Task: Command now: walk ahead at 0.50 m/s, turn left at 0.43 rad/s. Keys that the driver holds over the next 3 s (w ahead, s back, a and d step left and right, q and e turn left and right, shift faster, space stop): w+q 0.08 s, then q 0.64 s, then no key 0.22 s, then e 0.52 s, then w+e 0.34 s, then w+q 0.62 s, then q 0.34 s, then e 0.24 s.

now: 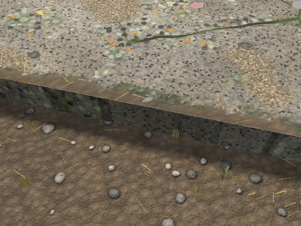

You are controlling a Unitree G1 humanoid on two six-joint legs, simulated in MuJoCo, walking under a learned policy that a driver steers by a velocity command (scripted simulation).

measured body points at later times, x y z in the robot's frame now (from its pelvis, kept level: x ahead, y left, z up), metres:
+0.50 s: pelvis +0.21 +0.06 -0.01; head +0.26 +0.09 +0.44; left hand +0.30 +0.38 -0.11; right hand +0.42 -0.18 -0.10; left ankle +0.25 +0.14 -0.75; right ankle +0.32 -0.11 -0.68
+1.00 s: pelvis +0.28 +0.04 -0.01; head +0.32 +0.05 +0.44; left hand +0.24 +0.34 -0.11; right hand +0.56 -0.11 -0.11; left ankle +0.21 +0.16 -0.72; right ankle +0.37 -0.07 -0.75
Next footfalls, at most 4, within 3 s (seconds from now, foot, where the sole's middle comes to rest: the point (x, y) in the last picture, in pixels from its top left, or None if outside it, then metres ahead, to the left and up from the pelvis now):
0.22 left None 0.29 0.15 -0.78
0.72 right None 0.40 -0.04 -0.78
1.04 left None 0.24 0.18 -0.78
1.38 right None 0.36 -0.04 -0.78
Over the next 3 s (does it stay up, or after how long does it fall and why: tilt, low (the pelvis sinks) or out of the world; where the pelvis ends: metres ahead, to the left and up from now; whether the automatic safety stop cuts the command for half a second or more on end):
stays up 0.75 0.17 -0.01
